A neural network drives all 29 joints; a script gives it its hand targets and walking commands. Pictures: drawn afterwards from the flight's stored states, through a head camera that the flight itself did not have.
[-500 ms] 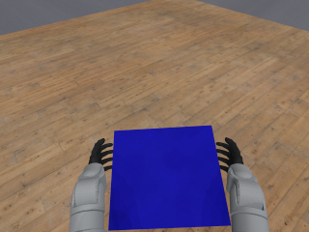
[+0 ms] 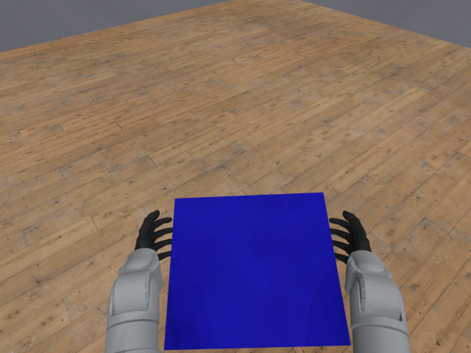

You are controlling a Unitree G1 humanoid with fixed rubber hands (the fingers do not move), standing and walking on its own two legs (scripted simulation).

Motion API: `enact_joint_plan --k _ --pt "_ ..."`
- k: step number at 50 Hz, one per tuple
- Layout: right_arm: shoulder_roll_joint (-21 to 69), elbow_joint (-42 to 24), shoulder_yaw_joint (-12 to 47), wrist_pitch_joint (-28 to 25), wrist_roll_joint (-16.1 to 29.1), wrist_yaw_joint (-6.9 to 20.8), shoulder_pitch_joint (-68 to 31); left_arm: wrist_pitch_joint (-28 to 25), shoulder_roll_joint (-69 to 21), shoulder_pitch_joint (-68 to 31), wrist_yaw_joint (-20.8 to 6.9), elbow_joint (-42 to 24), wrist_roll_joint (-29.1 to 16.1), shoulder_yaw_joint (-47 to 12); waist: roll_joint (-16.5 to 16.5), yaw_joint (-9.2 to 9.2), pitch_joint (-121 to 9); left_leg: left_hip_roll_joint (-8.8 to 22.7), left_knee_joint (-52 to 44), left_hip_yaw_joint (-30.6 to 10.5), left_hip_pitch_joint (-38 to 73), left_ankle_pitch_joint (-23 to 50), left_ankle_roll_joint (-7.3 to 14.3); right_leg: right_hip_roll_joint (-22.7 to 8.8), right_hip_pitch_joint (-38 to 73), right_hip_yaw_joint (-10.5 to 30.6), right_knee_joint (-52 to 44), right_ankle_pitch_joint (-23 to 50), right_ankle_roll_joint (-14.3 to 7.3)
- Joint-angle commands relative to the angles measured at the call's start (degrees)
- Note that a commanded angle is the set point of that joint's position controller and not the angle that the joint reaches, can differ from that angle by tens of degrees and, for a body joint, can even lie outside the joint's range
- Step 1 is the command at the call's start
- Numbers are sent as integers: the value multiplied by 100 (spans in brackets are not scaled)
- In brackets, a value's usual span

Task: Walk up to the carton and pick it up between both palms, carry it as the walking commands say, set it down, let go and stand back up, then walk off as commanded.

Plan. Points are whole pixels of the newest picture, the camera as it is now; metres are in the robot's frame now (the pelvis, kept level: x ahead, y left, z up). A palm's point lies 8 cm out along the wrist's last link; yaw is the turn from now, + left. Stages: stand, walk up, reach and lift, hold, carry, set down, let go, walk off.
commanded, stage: carry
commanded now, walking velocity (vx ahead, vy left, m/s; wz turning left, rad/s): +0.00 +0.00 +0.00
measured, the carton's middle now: (251, 270) +0.29 +0.00 -0.06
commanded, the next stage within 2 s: hold in 0.12 s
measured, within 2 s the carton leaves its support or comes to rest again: neither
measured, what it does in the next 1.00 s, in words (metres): stands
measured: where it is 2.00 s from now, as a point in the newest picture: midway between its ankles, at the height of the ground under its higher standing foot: outside the picture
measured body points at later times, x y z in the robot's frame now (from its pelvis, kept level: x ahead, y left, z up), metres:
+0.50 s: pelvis +0.01 -0.02 +0.02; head -0.04 -0.02 +0.46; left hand +0.30 +0.17 +0.05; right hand +0.30 -0.20 +0.05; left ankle +0.04 +0.11 -0.73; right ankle +0.01 -0.15 -0.73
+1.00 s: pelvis +0.02 -0.03 +0.02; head -0.03 -0.02 +0.47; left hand +0.30 +0.17 +0.05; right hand +0.31 -0.20 +0.05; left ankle +0.04 +0.11 -0.73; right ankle +0.01 -0.15 -0.73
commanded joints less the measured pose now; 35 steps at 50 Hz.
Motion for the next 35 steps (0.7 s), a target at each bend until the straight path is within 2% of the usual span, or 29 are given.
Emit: enact_joint_plan --k 1,3,4,6,7,8,9,10,11,12,13,14,16,18,20,24,25,29,31,35 --pt "3831 -477 3294 -46 1513 1382 -2536 -59 -4047 -2495 -1503 -478 -1451 -3724 -116 -25 -1571 655 -438 -453 1033 1056 137 -470 145 50 -431 1110 -328" --pt "3791 -425 3253 -32 1497 1389 -2496 -41 -4031 -2439 -1493 -413 -1399 -3698 -7 -17 -1541 649 -467 -477 1024 1035 126 -457 147 49 -418 1063 -320" --pt "3748 -128 3104 -31 1381 1399 -2432 -52 -3973 -2369 -1496 -136 -1265 -3560 -15 -19 -1442 653 -532 -480 985 901 128 -441 92 44 -423 931 -324" --pt "3741 -191 3129 -52 1395 1407 -2395 -81 -3950 -2434 -1493 -311 -1290 -3634 107 -10 -1370 677 -585 -513 921 762 129 -441 77 20 -430 757 -320" --pt "4054 728 2912 -117 1378 1531 -2936 -61 -4518 -2523 -1758 240 -1206 -3433 316 465 -519 -656 -1158 -807 1401 550 -68 726 385 65 -1154 7 -454" --pt "3928 536 2905 -307 1327 1565 -3189 -149 -4728 -3113 -1727 50 -1352 -3750 295 116 -746 -531 -1173 -945 1754 717 -143 774 372 70 -1136 393 -496" --pt "3977 404 3003 -377 1379 1606 -3180 -197 -4857 -3013 -1755 91 -1345 -3770 358 105 -986 -525 -1162 -992 1922 989 -175 781 444 42 -1117 609 -514" --pt "4189 145 3326 -426 1474 1666 -3406 -222 -5102 -3262 -1780 -46 -1472 -4155 221 -62 -1016 -582 -1137 -1018 2030 980 -180 795 353 79 -1199 523 -479" --pt "4409 15 3389 -445 1540 1693 -3437 -225 -5197 -3246 -1838 -108 -1591 -4357 148 -167 -1287 -555 -1120 -1062 2283 1143 -174 803 369 66 -1259 604 -469" --pt "4543 -190 3380 -469 1564 1688 -3447 -263 -5218 -3350 -1921 -140 -1745 -4529 57 -386 -1535 -551 -1112 -1123 2462 1398 -155 828 517 30 -1295 715 -430" --pt "4660 -252 3409 -456 1579 1701 -3337 -276 -5211 -3310 -1943 -152 -1747 -4492 48 -370 -1619 -545 -1140 -1142 2557 1612 -151 839 580 23 -1340 884 -426" --pt "4679 -118 3280 -419 1490 1711 -3084 -241 -5116 -3330 -1961 4 -1672 -4404 106 -428 -1489 -559 -1211 -1152 2579 1576 -158 852 593 2 -1364 900 -427" --pt "4531 319 2890 -324 1268 1722 -2892 -190 -4967 -3273 -2020 637 -1520 -4170 61 -619 -1075 -574 -1344 -1164 2551 1343 -137 830 421 2 -1518 708 -379" --pt "4494 631 2726 -228 1107 1732 -2651 -155 -4865 -2957 -2096 1121 -1317 -3910 83 -556 -729 -611 -1446 -1110 2390 1164 -54 760 525 30 -1679 642 -322" --pt "4580 791 2775 -156 1103 1793 -2726 -129 -4854 -3006 -2147 1276 -1167 -3699 106 -410 -524 -665 -1529 -1026 2252 1055 -49 751 676 30 -1773 613 -296" --pt "4896 797 3057 -144 1332 1911 -3275 -214 -4773 -3448 -2206 1043 -1077 -3409 -29 -3 -440 -729 -1523 -872 2105 1168 14 733 834 6 -1826 625 -239" --pt "4940 663 3115 -154 1373 1911 -3417 -224 -4729 -3457 -2230 1052 -1102 -3413 -136 -32 -492 -763 -1486 -851 2213 1220 30 720 787 5 -1874 612 -210" --pt "5104 400 3288 -232 1445 1858 -3707 -264 -4712 -3579 -2314 1029 -1161 -3433 -155 9 -620 -794 -1413 -771 2323 1203 37 702 691 36 -1907 581 -193" --pt "5156 242 3285 -252 1419 1791 -3689 -286 -4695 -3457 -2365 1120 -1215 -3491 -180 -76 -850 -806 -1369 -747 2441 1420 28 701 742 27 -1929 814 -165" --pt "5164 385 3113 -208 1214 1663 -3183 -305 -4588 -3335 -2446 1031 -1248 -3511 -208 -264 -978 -825 -1384 -742 2492 1679 14 713 983 28 -1979 1356 -121"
